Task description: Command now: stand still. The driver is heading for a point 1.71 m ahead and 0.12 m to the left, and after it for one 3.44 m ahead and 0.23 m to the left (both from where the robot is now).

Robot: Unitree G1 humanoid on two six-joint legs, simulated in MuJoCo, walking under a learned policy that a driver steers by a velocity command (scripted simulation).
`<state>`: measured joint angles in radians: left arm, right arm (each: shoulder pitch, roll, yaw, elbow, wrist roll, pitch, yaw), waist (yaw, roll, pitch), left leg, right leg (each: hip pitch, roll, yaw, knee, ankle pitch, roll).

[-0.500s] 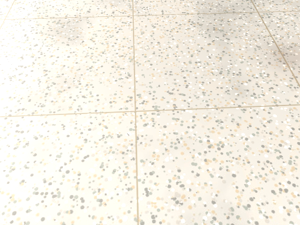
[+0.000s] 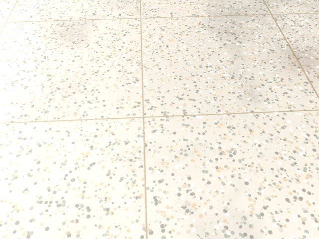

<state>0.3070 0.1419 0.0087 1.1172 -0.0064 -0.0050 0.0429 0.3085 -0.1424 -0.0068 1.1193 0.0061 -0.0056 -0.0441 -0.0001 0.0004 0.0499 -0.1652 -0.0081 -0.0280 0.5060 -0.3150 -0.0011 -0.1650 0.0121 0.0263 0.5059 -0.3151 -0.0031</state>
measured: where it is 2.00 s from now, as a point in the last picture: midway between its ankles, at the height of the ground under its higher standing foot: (157, 225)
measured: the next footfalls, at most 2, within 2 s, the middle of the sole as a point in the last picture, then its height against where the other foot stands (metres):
right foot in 0.86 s outside the picture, level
left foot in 1.32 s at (135, 210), level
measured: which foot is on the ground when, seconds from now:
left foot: down 0.00-0.84, up 0.86-1.00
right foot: down 0.00-0.44, up 0.46-0.84, down 0.86-1.00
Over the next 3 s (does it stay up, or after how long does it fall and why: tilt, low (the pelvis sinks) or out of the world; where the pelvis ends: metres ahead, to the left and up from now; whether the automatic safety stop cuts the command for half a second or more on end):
stays up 1.13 0.04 -0.02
